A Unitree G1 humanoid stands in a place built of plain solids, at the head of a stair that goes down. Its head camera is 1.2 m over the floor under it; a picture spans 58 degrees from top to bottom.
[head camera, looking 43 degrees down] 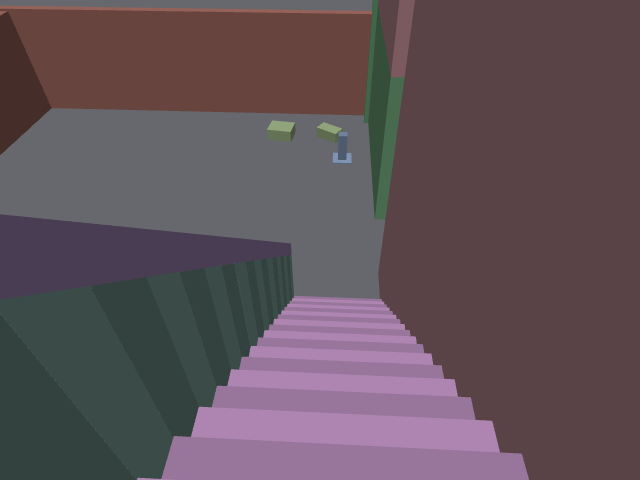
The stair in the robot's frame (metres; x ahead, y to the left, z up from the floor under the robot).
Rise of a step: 0.20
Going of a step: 0.21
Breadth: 1.25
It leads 3 degrees to the right of straight ahead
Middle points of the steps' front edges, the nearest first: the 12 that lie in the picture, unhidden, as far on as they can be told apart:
0.64 -0.09 -0.40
0.85 -0.10 -0.60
1.06 -0.11 -0.80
1.26 -0.12 -1.00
1.47 -0.13 -1.20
1.68 -0.14 -1.41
1.89 -0.15 -1.61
2.09 -0.16 -1.81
2.30 -0.17 -2.01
2.51 -0.18 -2.21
2.72 -0.19 -2.41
2.93 -0.20 -2.61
